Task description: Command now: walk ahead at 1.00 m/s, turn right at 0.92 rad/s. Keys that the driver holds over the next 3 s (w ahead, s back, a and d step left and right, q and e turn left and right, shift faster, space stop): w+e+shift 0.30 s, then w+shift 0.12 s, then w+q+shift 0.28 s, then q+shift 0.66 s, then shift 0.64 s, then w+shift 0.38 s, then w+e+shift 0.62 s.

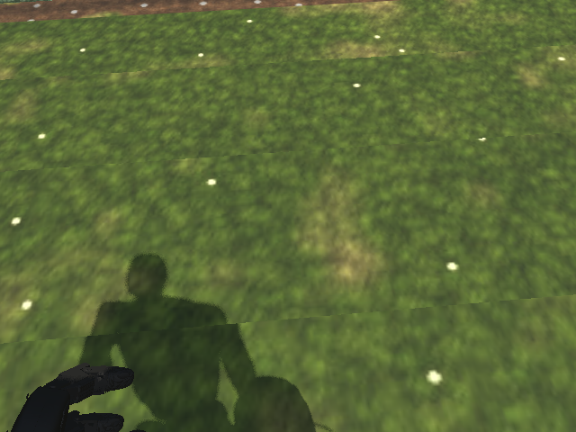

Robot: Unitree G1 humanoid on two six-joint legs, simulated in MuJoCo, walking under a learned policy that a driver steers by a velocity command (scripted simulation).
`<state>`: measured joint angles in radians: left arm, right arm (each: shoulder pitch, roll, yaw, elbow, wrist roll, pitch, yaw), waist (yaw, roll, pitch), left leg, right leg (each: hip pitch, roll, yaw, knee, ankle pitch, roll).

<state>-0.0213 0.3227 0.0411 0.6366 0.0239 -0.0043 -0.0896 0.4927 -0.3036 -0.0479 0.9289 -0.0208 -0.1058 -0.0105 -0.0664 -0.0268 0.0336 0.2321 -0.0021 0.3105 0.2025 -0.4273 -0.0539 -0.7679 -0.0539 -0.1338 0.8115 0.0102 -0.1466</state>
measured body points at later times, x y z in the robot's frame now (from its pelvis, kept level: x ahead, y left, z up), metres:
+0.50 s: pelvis +0.48 -0.04 +0.00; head +0.48 -0.04 +0.45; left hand +0.61 +0.24 -0.12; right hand +0.57 -0.34 -0.07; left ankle +0.61 +0.05 -0.72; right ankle +0.25 -0.03 -0.66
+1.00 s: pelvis +0.88 -0.20 -0.12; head +0.91 -0.21 +0.32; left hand +1.06 +0.01 -0.23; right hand +0.77 -0.44 -0.26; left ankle +0.72 -0.02 -0.62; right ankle +0.88 -0.32 -0.87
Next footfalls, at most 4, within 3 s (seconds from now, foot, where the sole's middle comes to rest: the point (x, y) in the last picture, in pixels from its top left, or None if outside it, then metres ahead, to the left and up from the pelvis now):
0.08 right None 0.27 -0.04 -0.75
0.48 left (274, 353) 0.65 0.03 -0.75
0.92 right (392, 282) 0.92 -0.33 -0.90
1.22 left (306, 221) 1.17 -0.10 -0.90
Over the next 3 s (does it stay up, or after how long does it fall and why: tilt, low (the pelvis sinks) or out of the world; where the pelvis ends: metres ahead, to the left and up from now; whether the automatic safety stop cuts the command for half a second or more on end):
stays up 1.59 -0.10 -0.17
